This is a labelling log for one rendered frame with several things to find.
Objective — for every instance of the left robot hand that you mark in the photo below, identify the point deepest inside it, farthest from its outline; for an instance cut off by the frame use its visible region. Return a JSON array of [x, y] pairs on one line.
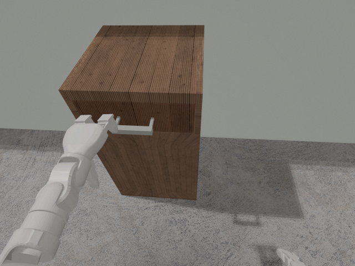
[[87, 138]]

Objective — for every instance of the left robot forearm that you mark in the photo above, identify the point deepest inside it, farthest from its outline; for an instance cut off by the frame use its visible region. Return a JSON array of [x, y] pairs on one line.
[[37, 239]]

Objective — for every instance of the drawer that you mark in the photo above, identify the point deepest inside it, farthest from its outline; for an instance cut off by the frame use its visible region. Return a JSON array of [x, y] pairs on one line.
[[168, 117]]

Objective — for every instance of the cabinet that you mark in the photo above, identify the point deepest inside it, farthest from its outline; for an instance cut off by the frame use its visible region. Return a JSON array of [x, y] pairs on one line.
[[151, 64]]

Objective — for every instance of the handle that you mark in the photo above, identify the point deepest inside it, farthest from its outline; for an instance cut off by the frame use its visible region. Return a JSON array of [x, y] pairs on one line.
[[135, 130]]

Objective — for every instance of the right robot hand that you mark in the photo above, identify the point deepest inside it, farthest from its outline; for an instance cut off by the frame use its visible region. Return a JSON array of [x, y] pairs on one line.
[[290, 259]]

